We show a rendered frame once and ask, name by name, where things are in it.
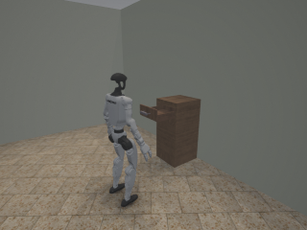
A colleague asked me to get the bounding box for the handle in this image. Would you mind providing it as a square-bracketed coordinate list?
[139, 110, 151, 116]

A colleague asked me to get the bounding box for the robot right upper arm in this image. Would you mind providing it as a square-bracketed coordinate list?
[122, 96, 132, 127]

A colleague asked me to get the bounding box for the robot left forearm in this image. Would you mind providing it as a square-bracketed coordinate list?
[104, 115, 113, 129]

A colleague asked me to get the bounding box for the robot left upper arm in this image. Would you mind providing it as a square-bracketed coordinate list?
[103, 93, 111, 117]

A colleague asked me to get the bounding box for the robot right hand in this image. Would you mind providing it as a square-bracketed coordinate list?
[140, 144, 152, 162]

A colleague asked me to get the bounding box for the drawer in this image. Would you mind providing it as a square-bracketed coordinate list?
[140, 104, 176, 122]

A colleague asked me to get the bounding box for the robot right forearm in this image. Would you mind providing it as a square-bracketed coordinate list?
[130, 119, 145, 147]

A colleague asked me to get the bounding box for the robot left hand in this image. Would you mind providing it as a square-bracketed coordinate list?
[107, 128, 114, 135]

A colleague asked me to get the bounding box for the robot right shin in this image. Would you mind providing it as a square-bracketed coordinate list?
[125, 168, 136, 201]

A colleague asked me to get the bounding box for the robot left thigh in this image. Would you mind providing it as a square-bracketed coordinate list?
[108, 134, 125, 167]

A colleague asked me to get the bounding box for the cabinet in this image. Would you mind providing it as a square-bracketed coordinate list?
[156, 95, 201, 168]

